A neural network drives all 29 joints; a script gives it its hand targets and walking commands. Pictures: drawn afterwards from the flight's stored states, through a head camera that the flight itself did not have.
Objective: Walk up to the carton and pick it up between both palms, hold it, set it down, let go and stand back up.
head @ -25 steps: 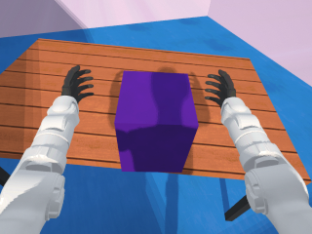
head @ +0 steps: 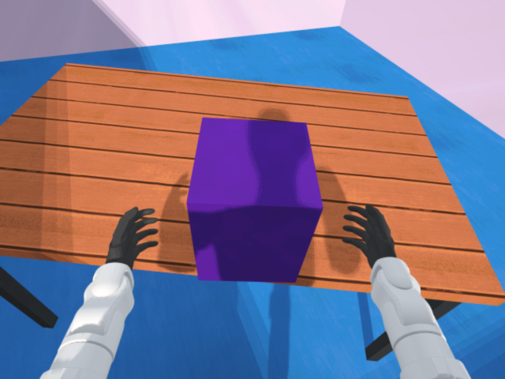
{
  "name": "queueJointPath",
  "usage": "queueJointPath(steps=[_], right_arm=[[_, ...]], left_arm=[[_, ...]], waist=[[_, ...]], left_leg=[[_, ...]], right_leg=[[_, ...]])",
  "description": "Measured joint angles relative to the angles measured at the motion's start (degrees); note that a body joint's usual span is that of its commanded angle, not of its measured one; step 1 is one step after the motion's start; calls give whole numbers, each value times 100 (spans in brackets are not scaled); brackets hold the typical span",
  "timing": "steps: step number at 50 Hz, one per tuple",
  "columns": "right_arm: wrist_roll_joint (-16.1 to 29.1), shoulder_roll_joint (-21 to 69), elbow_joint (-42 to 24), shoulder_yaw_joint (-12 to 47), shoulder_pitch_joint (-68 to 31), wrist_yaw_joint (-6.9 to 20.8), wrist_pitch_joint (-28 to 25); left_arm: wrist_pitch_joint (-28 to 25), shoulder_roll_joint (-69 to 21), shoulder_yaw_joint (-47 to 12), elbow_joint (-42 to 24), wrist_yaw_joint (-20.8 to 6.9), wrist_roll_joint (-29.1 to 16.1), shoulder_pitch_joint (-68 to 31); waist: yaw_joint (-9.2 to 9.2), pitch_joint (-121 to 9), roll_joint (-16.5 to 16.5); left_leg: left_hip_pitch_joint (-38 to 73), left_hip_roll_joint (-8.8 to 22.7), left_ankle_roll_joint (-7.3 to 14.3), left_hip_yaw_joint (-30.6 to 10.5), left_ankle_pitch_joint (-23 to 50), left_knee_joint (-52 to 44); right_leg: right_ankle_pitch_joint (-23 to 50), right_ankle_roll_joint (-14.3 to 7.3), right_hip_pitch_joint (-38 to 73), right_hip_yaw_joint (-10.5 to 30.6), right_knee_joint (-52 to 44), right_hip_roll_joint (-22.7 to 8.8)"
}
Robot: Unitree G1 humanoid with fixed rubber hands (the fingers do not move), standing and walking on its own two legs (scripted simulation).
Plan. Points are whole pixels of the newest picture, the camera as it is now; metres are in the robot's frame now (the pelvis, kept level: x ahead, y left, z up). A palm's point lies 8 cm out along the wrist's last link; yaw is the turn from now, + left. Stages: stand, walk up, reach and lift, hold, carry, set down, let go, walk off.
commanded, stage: set down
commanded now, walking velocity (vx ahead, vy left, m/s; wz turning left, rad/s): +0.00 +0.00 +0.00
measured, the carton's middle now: (250, 203) +0.45 +0.01 +0.00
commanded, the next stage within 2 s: none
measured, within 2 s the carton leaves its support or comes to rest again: neither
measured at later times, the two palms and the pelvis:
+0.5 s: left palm (111, 287) +0.27 +0.23 +0.00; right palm (377, 285) +0.28 -0.20 +0.01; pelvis +0.01 +0.01 +0.00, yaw -1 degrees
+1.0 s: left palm (117, 344) +0.21 +0.21 -0.06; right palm (386, 348) +0.20 -0.21 -0.04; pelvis +0.02 +0.00 +0.00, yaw -2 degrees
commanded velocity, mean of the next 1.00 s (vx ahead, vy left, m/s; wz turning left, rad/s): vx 0.00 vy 0.00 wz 0.00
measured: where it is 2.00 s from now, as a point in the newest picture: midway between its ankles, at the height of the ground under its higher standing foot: outside the picture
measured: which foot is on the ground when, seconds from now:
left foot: down 0.00-1.00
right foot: down 0.00-1.00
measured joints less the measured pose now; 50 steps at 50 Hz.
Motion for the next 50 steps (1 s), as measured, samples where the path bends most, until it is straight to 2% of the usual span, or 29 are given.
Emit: queueJointPath(steps=[5, 10, 18, 28, 36, 41, 50], right_arm=[[33, 52, -69, 129, 0, -43, -119], [10, 99, 137, 204, -102, -159, -159], [168, 63, 382, 318, 269, -114, -554], [167, -75, 322, 403, 1261, 178, -1355], [86, 19, 343, 555, 1844, 258, -1865], [-20, 136, 533, 542, 2070, 297, -1886], [-144, 193, 302, 531, 2586, 292, -1699]], left_arm=[[-151, -92, 3, -176, -17, 136, 46], [-102, -73, 140, 61, -131, 238, -87], [-411, 10, 177, 159, -164, 308, 342], [-1365, -260, -176, 51, -22, 364, 1291], [-1788, -519, -201, 172, -28, 550, 1757], [-1634, -480, -165, 254, -7, 652, 1945], [-1271, -243, -221, -12, 14, 607, 2477]], waist=[[40, -123, -32], [35, -149, -48], [65, 68, -38], [124, 221, 42], [122, 172, -25], [136, 233, -127], [117, 205, -151]], left_leg=[[-105, 21, -11, 25, 2, 25], [27, 8, -2, 28, -36, 45], [452, -16, 29, 53, -136, 34], [470, -35, 68, 124, -148, -26], [440, -8, 57, 190, -173, -26], [563, 1, 24, 194, -190, -44], [636, -18, 11, 172, -265, -23]], right_leg=[[4, -11, -127, 35, 45, 21], [-35, 2, 0, 46, 74, 9], [-61, 38, 478, 87, -63, -10], [4, 91, 512, 180, -214, -29], [-39, 80, 405, 268, -116, -1], [-101, 50, 478, 283, -39, 11], [-239, 34, 509, 274, 86, -1]])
